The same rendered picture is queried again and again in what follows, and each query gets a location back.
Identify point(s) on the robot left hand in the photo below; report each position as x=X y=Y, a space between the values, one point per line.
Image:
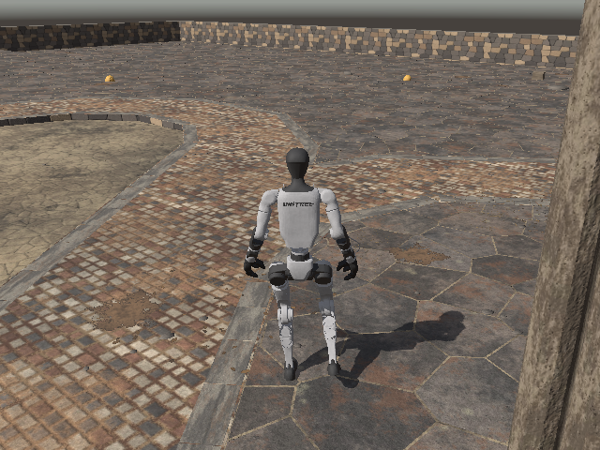
x=257 y=264

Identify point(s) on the robot left forearm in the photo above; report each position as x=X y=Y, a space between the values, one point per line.
x=254 y=248

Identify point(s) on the left robot upper arm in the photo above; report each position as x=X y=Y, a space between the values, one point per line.
x=269 y=198

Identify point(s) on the robot right forearm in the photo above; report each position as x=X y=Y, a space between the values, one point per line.
x=346 y=247

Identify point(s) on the robot right shin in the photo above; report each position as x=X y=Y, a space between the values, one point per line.
x=330 y=332

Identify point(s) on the robot right hand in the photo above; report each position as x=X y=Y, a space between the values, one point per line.
x=348 y=266

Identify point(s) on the robot left thigh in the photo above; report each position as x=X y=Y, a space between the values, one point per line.
x=278 y=277

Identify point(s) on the right robot upper arm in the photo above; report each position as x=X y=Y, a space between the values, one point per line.
x=328 y=197

